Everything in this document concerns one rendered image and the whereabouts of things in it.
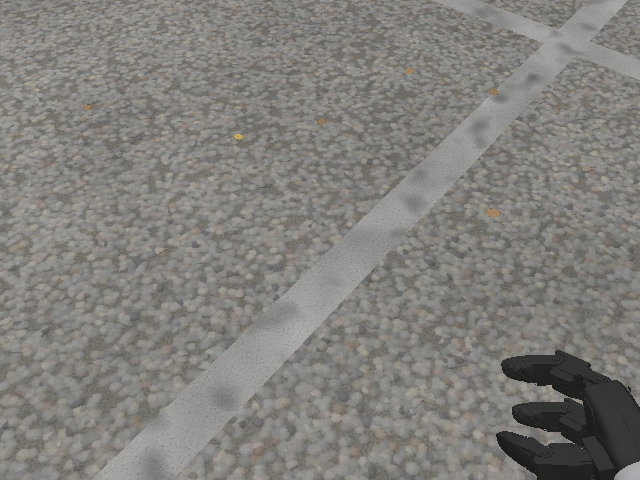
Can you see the robot right hand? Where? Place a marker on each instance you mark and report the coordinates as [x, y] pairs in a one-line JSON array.
[[606, 426]]

